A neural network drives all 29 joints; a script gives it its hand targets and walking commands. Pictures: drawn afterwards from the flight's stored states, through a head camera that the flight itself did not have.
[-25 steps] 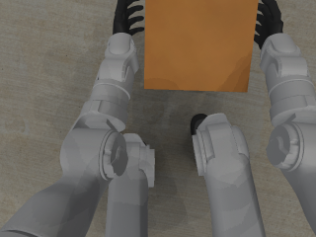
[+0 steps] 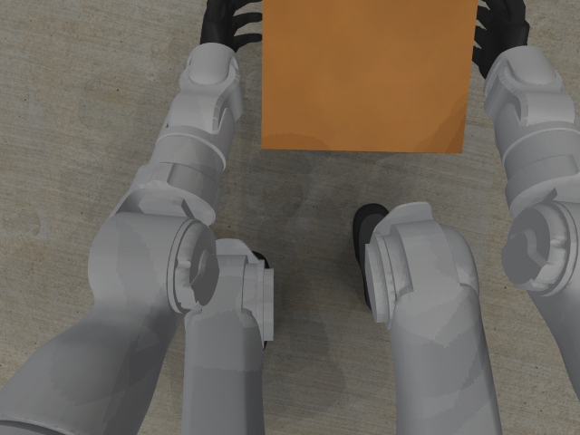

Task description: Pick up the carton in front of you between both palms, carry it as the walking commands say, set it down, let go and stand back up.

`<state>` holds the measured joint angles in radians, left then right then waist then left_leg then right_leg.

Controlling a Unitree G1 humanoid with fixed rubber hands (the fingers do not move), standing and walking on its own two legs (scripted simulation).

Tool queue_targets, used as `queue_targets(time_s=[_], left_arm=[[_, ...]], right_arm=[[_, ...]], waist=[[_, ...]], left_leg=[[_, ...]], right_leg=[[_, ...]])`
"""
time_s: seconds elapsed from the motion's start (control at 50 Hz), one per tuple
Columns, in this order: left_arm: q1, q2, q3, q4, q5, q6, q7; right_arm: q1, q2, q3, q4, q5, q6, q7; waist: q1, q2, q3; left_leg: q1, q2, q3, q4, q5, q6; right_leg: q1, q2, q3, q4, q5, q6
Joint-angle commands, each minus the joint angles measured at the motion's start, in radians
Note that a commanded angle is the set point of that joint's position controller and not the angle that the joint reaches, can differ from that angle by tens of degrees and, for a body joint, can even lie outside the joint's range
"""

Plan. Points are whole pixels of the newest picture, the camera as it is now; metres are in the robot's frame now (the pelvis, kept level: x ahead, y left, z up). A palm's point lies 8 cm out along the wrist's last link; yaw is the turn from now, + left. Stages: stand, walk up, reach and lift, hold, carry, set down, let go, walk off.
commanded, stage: set down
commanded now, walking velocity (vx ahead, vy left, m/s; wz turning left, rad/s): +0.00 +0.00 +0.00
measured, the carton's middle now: (350, 76) +0.48 -0.13 -0.25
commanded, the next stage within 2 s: let go in 1.40 s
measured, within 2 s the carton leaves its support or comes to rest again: neither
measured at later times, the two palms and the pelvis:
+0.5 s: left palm (209, 51) +0.52 +0.02 -0.14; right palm (571, 44) +0.45 -0.35 -0.15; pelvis -0.01 -0.01 +0.01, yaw -1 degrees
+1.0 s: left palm out of the picture +0.53 +0.02 +0.01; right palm out of the picture +0.44 -0.36 +0.01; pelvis +0.02 -0.02 +0.12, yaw -2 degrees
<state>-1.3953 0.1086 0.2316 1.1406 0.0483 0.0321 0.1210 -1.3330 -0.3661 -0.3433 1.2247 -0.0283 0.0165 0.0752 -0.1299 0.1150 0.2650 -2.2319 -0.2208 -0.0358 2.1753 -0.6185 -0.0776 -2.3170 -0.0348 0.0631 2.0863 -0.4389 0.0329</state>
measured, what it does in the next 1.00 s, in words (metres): rises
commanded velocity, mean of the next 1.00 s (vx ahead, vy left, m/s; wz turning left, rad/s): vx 0.00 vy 0.00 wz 0.00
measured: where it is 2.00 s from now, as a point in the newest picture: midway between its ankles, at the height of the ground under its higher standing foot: (314, 301)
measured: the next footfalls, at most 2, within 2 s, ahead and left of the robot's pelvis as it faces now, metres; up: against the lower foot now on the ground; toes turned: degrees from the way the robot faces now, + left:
none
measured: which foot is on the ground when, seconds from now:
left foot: down 0.00-1.00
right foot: down 0.00-1.00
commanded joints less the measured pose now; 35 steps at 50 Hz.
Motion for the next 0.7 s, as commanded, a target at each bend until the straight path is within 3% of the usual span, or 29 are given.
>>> queue_targets(time_s=[0.0,0.04,0.08,0.2,0.26,0.36,0.48,0.6,0.68], left_arm=[[-0.199,-0.204,-0.145,0.017,-0.033,0.010,-0.071],[-0.124,0.042,-0.135,-0.012,-0.073,0.002,-0.003],[-0.142,0.089,-0.159,-0.054,-0.123,-0.003,0.027],[-0.213,0.126,-0.230,-0.242,-0.214,-0.014,0.044],[-0.160,0.099,-0.257,-0.252,-0.256,0.001,0.042],[-0.078,0.107,-0.227,-0.330,-0.241,0.029,0.054],[-0.030,0.136,-0.143,-0.518,-0.174,0.081,0.087],[-0.007,0.128,-0.026,-0.434,-0.089,0.111,0.080],[0.025,0.111,0.000,-0.366,-0.062,0.104,0.066]], right_arm=[[-0.179,0.064,0.039,0.050,0.010,-0.030,0.041],[-0.092,-0.212,-0.021,0.052,0.024,-0.076,-0.028],[-0.119,-0.268,-0.020,0.022,0.065,-0.107,-0.065],[-0.208,-0.290,0.063,-0.090,0.217,-0.127,-0.048],[-0.184,-0.301,0.103,-0.129,0.266,-0.114,-0.035],[-0.074,-0.312,0.089,-0.187,0.251,-0.076,-0.036],[-0.040,-0.299,0.057,-0.405,0.198,0.000,-0.049],[-0.056,-0.192,0.081,-0.398,0.172,0.058,-0.028],[-0.021,-0.156,0.086,-0.363,0.153,0.062,-0.021]], waist=[[-0.117,0.013,-0.766],[-0.131,-0.008,-0.792],[-0.135,-0.019,-0.834],[-0.094,-0.026,-0.978],[-0.098,-0.039,-1.056],[-0.101,-0.072,-1.148],[-0.083,-0.159,-1.322],[-0.007,-0.184,-1.116],[0.007,-0.188,-1.107]], left_leg=[[0.241,0.034,0.089,-0.210,0.067,0.028],[0.279,0.058,0.086,-0.210,0.079,0.009],[0.305,0.075,0.075,-0.196,0.124,0.000],[0.340,0.112,0.084,-0.168,0.198,-0.004],[0.371,0.109,0.102,-0.161,0.198,-0.008],[0.371,0.095,0.133,-0.181,0.125,-0.005],[0.400,0.067,0.171,-0.272,0.044,0.012],[0.338,0.071,0.172,-0.350,-0.015,0.027],[0.342,0.072,0.164,-0.399,-0.004,0.026]], right_leg=[[0.509,0.021,-0.083,-0.147,0.120,-0.058],[0.545,-0.001,-0.087,-0.142,0.138,-0.048],[0.579,-0.011,-0.075,-0.132,0.190,-0.048],[0.699,-0.020,-0.036,-0.097,0.341,-0.048],[0.790,-0.013,-0.037,-0.098,0.381,-0.043],[0.932,0.005,-0.051,-0.138,0.361,-0.031],[1.116,0.035,-0.087,-0.230,0.295,-0.015],[0.979,0.047,-0.071,-0.337,0.094,0.001],[0.967,0.053,-0.070,-0.389,0.079,0.008]])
